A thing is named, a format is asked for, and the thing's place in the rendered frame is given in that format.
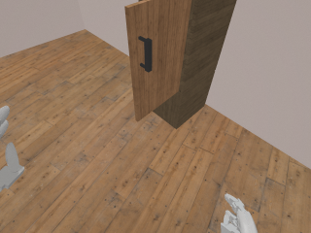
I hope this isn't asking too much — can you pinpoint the handle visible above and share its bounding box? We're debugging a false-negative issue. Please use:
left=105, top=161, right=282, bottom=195
left=138, top=36, right=153, bottom=73

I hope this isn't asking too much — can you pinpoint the cupboard door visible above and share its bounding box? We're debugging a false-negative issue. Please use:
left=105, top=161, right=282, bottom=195
left=124, top=0, right=192, bottom=122

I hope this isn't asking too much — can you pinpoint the right robot hand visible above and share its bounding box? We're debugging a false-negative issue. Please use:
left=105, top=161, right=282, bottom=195
left=221, top=193, right=258, bottom=233

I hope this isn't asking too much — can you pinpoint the left robot hand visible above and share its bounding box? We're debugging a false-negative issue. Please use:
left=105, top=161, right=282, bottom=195
left=0, top=105, right=24, bottom=192

